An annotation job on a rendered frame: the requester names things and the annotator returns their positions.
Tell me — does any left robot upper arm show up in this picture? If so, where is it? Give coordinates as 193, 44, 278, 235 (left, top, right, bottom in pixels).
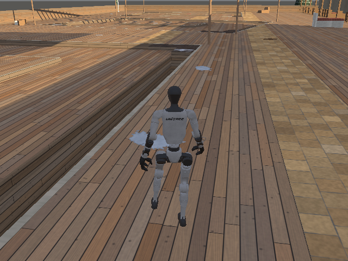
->
149, 110, 163, 141

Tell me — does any robot left forearm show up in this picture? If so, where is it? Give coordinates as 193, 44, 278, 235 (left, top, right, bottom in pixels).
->
141, 132, 154, 158

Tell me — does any robot right hand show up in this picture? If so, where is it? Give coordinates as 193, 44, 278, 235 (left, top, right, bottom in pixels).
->
192, 146, 204, 155

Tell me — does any robot right forearm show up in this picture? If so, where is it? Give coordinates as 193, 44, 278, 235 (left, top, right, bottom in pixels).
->
195, 130, 203, 148

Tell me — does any right robot upper arm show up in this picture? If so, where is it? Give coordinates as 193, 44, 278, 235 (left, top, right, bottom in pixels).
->
186, 109, 200, 138

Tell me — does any robot left foot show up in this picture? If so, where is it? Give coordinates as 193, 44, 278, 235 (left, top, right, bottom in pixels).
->
151, 198, 159, 209

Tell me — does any robot left hand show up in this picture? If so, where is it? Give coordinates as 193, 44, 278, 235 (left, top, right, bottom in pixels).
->
140, 156, 152, 171

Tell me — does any robot left thigh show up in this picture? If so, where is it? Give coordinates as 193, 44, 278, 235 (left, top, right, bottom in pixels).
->
156, 151, 167, 179

